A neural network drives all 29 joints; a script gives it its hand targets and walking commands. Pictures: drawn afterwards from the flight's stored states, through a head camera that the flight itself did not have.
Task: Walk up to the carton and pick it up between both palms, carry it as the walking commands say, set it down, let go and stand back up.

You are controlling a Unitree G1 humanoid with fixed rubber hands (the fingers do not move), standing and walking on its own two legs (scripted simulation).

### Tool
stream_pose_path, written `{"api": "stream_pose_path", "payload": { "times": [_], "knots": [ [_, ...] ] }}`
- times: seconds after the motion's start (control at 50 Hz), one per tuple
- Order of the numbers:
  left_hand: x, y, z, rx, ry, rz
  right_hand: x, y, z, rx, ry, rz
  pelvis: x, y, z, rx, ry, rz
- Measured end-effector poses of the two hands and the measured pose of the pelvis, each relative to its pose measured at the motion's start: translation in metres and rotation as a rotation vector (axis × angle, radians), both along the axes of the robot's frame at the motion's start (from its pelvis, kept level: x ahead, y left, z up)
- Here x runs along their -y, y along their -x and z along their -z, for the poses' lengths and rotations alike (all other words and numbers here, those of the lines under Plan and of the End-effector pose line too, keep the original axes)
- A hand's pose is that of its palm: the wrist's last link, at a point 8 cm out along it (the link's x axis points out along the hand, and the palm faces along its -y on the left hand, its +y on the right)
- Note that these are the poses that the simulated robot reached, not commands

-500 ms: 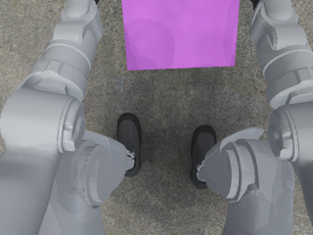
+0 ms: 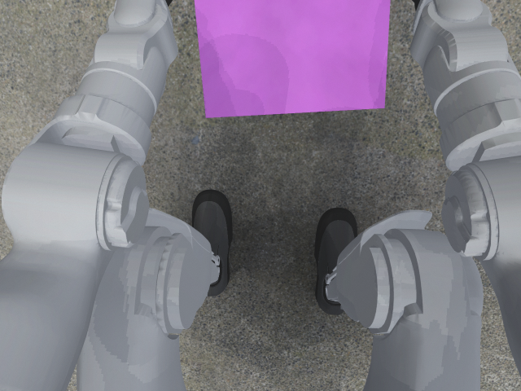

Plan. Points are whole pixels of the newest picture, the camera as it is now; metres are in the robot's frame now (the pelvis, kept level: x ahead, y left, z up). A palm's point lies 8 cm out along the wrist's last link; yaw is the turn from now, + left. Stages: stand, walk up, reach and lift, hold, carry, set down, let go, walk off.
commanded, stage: reach and lift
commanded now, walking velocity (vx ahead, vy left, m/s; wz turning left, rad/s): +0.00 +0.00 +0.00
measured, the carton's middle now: out of the picture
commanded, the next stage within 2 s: none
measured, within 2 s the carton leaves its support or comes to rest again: leaves its support in 0.38 s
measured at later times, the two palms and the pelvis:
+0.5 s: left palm out of the picture +0.54 +0.15 -0.15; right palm out of the picture +0.54 -0.15 -0.17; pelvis +0.01 +0.01 -0.01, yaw -1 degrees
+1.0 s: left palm out of the picture +0.54 +0.14 -0.09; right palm out of the picture +0.55 -0.15 -0.11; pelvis +0.01 +0.01 +0.03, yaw -2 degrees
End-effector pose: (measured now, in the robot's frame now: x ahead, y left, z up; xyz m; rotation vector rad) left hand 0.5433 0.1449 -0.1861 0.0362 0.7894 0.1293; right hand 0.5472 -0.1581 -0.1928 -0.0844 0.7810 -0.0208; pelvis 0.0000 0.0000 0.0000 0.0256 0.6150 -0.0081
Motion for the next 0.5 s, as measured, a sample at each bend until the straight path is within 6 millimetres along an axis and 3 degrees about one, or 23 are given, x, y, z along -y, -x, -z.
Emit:
{"api": "stream_pose_path", "payload": {
  "times": [0.32, 0.5],
  "knots": [
    [-0.005, -0.007, -0.005, -0.031, 0.001, 0.022, -0.002, -0.001, 0.0, -0.021, -0.027, -0.033, -0.003, -0.007, 0.01, 0.01, 0.003, -0.004],
    [-0.008, -0.002, -0.031, 0.005, -0.007, -0.018, -0.009, 0.005, -0.021, -0.007, -0.018, -0.012, -0.007, -0.009, 0.005, 0.003, -0.005, 0.024]
  ]
}}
